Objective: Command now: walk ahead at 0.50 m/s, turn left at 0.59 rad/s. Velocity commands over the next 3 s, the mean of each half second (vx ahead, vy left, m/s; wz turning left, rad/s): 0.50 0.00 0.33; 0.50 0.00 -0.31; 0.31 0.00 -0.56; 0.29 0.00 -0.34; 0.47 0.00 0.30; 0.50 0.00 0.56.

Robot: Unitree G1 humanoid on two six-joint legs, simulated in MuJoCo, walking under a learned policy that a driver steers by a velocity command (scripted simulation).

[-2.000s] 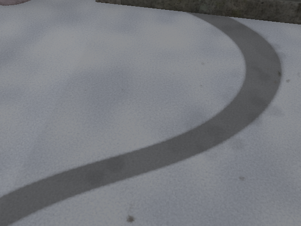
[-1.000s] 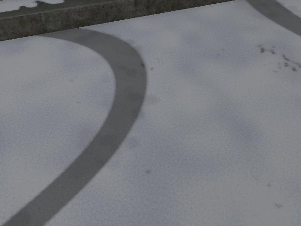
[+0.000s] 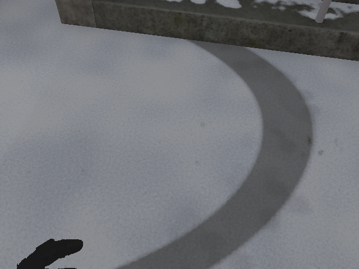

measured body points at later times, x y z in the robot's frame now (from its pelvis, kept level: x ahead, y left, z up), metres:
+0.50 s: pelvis +0.26 -0.04 +0.00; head +0.29 -0.04 +0.45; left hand +0.22 +0.23 -0.12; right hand +0.51 -0.23 -0.08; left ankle +0.38 +0.14 -0.69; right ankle +0.22 -0.15 -0.74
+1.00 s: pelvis +0.51 +0.02 +0.00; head +0.53 +0.02 +0.45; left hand +0.71 +0.27 -0.09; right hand +0.52 -0.27 -0.12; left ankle +0.42 +0.13 -0.74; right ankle +0.67 -0.14 -0.69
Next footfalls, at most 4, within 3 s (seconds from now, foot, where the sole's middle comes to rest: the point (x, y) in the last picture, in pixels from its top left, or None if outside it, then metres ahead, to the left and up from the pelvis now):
0.14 right None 0.26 -0.15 -0.78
0.64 left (134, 267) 0.46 0.14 -0.78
1.14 right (201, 193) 0.74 -0.13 -0.78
1.64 left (163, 158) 0.92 0.01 -0.78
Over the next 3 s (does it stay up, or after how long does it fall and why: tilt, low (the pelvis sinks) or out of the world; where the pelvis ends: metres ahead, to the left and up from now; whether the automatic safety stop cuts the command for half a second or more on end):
stays up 1.31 -0.30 -0.01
